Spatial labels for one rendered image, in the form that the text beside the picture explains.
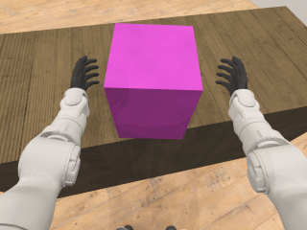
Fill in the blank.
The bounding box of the robot right forearm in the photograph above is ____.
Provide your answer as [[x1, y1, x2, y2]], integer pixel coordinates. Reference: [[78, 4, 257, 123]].
[[228, 89, 307, 164]]

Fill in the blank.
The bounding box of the pedestal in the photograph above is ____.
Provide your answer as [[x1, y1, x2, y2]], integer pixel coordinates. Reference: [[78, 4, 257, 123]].
[[0, 6, 307, 198]]

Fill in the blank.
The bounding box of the robot right upper arm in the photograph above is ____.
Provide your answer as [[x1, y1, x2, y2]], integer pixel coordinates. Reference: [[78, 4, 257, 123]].
[[246, 144, 307, 230]]

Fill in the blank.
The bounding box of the robot right hand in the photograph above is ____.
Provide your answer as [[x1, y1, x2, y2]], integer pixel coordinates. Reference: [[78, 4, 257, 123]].
[[215, 56, 248, 97]]

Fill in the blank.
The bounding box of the carton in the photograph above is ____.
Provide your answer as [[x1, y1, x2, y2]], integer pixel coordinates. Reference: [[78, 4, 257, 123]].
[[104, 23, 203, 140]]

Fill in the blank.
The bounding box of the robot left upper arm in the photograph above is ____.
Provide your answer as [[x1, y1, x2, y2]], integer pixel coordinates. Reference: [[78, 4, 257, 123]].
[[0, 136, 81, 230]]

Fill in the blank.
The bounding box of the robot left hand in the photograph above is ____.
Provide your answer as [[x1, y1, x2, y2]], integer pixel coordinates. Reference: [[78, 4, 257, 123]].
[[70, 56, 100, 92]]

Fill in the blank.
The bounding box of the robot left forearm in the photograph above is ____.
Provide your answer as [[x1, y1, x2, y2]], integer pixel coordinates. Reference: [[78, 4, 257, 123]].
[[18, 87, 90, 179]]

